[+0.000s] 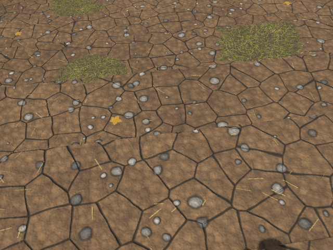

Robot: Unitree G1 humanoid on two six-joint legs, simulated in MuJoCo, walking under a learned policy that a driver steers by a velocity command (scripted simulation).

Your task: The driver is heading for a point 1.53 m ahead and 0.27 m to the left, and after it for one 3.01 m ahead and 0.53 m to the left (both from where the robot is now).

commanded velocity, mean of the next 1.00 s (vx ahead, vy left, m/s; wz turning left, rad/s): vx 0.07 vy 0.00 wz -0.04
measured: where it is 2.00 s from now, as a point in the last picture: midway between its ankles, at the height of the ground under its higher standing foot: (177, 230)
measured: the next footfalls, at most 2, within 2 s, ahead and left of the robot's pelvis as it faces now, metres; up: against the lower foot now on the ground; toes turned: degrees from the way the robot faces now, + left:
left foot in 0.10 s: +0.12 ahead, +0.17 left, +0.00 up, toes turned +2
left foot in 1.38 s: +0.34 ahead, +0.13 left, +0.00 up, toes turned -2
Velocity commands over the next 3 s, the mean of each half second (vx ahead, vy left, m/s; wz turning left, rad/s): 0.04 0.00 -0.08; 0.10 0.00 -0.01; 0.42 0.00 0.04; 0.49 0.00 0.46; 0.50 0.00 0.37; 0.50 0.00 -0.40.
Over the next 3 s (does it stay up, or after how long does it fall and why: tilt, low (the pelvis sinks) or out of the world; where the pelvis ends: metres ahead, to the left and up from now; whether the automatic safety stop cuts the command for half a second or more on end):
stays up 1.12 0.20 -0.24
